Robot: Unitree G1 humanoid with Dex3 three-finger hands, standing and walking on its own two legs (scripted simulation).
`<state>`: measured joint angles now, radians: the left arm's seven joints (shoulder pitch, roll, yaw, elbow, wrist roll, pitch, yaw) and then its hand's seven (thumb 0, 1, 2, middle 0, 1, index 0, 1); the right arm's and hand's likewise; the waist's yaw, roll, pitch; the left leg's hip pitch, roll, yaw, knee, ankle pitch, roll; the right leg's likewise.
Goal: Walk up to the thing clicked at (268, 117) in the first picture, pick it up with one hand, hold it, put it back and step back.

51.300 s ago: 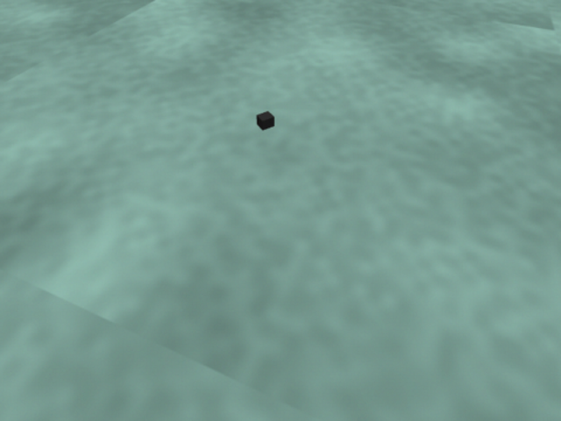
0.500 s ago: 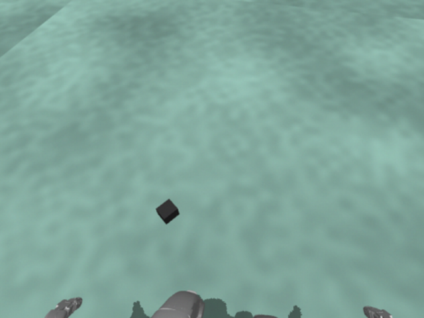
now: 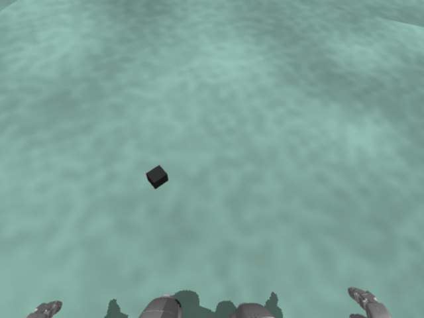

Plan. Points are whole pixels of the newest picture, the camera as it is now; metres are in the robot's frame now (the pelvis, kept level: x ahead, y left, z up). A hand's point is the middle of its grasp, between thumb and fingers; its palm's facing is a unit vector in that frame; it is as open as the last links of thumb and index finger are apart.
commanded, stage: step back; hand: left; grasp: from above
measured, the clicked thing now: (157, 177) +0.77 +0.27 -0.73
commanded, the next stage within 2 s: stand in 1.94 s
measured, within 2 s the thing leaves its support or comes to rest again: neither
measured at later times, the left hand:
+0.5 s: hand out of the picture -0.06 +0.25 -0.15, palm faces +0.09 -0.91 -0.41, open 7.4 cm
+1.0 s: hand out of the picture -0.31 +0.22 -0.14, palm faces +0.07 -0.90 -0.42, open 7.4 cm
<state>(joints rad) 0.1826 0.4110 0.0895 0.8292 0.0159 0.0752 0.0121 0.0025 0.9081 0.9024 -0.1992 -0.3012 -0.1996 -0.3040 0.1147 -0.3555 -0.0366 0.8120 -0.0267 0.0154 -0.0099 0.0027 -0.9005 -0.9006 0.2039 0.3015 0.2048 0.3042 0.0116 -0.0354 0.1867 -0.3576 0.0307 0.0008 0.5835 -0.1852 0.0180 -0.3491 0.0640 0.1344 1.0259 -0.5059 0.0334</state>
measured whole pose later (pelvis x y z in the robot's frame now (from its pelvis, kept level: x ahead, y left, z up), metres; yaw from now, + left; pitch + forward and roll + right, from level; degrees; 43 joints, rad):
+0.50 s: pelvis -0.18 -0.03 -0.01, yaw +6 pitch -3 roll +2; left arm 0.08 0.40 0.06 0.77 0.02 0.06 0.02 0.00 0.90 0.90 -0.20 -0.30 -0.20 -0.30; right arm 0.20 -0.37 -0.05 0.90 -0.03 0.05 0.00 0.00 -0.91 -0.90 0.20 0.30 0.20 0.30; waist 0.01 -0.06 0.21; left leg -0.24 -0.07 -0.01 0.67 -0.36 0.02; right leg -0.45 -0.09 0.00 0.76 -0.32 0.00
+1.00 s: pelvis -0.33 -0.06 +0.00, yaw +3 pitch -3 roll +1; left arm 0.25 0.36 0.07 0.94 0.05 0.01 0.00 0.00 0.90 0.90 -0.20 -0.30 -0.20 -0.30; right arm 0.19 -0.41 -0.05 0.92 -0.02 0.05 0.01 0.00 -0.90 -0.90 0.20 0.30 0.20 0.30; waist 0.04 0.03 0.09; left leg -0.43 -0.06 -0.11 0.95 -0.43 -0.02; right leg -0.25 -0.02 0.01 0.63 -0.34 -0.02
